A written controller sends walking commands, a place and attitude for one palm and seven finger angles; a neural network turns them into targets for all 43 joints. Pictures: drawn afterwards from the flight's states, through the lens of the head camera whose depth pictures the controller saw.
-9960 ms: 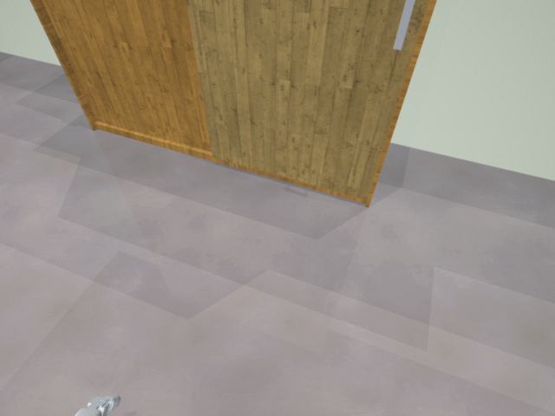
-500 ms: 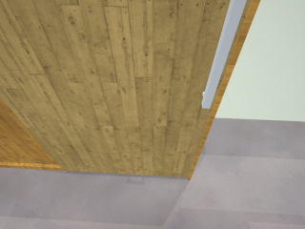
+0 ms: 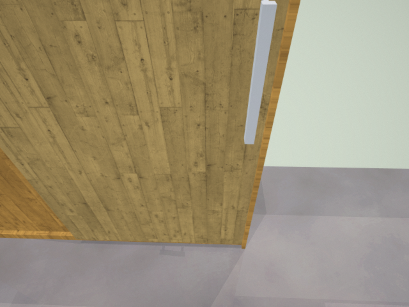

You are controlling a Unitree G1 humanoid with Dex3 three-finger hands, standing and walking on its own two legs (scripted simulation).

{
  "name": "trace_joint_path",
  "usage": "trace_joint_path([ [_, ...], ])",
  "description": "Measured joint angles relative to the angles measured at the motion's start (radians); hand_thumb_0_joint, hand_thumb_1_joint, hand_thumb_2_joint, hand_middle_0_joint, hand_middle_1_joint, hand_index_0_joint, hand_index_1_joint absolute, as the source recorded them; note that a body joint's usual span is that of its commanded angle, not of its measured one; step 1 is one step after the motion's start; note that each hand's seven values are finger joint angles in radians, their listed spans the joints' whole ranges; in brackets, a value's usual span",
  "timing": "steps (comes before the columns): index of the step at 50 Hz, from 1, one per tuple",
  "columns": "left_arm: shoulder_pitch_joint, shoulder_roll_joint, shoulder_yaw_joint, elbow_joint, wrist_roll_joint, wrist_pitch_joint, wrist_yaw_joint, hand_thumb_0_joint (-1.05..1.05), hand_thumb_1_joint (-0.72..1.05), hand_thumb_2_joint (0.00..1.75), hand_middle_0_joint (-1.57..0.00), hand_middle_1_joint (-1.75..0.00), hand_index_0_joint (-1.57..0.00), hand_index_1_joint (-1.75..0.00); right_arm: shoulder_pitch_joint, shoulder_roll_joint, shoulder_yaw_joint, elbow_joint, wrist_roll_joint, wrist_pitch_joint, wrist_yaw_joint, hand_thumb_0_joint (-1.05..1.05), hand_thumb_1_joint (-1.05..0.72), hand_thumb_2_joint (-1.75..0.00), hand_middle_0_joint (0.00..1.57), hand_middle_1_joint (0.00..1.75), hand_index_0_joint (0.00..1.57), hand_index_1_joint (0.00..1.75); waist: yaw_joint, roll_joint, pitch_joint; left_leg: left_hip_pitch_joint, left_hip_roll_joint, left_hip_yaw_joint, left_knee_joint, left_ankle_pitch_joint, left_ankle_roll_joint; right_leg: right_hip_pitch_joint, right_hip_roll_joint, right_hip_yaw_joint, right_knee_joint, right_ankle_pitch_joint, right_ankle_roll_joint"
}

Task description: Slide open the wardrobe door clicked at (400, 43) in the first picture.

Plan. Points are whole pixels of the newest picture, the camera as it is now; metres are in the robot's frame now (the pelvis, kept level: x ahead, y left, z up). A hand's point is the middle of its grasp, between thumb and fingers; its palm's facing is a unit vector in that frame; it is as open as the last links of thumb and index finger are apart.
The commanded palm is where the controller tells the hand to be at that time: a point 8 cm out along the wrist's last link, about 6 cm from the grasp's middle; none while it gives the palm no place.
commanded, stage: come to a stop and stand still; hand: right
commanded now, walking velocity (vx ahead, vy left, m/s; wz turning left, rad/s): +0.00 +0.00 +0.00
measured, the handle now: (255, 81) +0.56 -0.08 +0.19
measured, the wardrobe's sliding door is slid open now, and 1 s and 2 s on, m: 0.00 0.00 0.00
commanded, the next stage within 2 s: look again from close up in 0.30 s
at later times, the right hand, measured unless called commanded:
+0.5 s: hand out of the picture -0.08 -0.18 -0.18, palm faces +0.06 +0.98 -0.17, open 7.4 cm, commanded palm none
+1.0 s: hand out of the picture -0.05 -0.22 -0.19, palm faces +0.06 +0.98 -0.17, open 7.4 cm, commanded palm none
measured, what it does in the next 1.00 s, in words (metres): lifts its left foot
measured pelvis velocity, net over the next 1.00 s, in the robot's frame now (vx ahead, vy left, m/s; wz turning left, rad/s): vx -0.08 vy -0.03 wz -0.02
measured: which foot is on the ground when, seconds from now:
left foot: down 0.00-0.90, up 0.92-1.00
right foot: down 0.00-1.00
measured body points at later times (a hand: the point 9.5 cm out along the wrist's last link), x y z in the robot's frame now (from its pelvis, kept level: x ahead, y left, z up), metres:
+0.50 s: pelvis -0.02 -0.01 +0.00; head -0.04 -0.02 +0.45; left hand +0.01 +0.24 -0.14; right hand -0.08 -0.23 -0.16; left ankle +0.01 +0.14 -0.73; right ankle +0.08 -0.07 -0.73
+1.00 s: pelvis -0.08 -0.03 -0.01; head -0.10 -0.07 +0.44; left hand -0.09 +0.22 -0.14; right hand -0.05 -0.27 -0.17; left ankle -0.07 +0.12 -0.69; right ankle +0.08 -0.07 -0.73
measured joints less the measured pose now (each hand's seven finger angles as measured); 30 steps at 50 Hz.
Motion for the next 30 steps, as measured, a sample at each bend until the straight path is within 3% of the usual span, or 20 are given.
trace_joint_path([
  [13, -0.009, 0.012, 0.003, 0.03, -0.007, 0.003, -0.006, 0.01, 0.91, 0.9, -0.2, -0.3, -0.2, -0.3, 0.095, -0.011, 0.004, 0.049, 0.002, 0.002, 0.007, 0.01, -0.9, -0.9, 0.19, 0.3, 0.2, 0.3, -0.016, -0.004, 0.005, -0.003, -0.006, -0.024, -0.034, 0.022, -0.009, 0.002, 0.015, 0.007, -0.052, 0.033, -0.004],
  [24, -0.023, 0.02, 0.004, 0.062, -0.012, -0.003, -0.004, 0.01, 0.91, 0.9, -0.2, -0.3, -0.2, -0.3, 0.082, 0.005, 0.014, 0.069, 0.004, -0.011, 0.01, 0.01, -0.9, -0.9, 0.19, 0.3, 0.2, 0.3, -0.018, -0.003, 0.011, -0.001, -0.01, -0.035, -0.046, 0.061, -0.017, 0.008, 0.019, 0.009, -0.074, 0.056, -0.001],
  [30, -0.021, 0.015, 0.006, 0.069, -0.009, 0.006, -0.004, 0.01, 0.91, 0.9, -0.2, -0.3, -0.2, -0.3, 0.059, 0.009, 0.011, 0.062, 0.001, -0.008, 0.009, 0.01, -0.9, -0.9, 0.2, 0.3, 0.2, 0.3, -0.013, -0.001, -0.002, -0.01, -0.014, -0.036, -0.045, 0.008, -0.006, 0.001, 0.021, 0.017, -0.079, 0.004, 0.011],
])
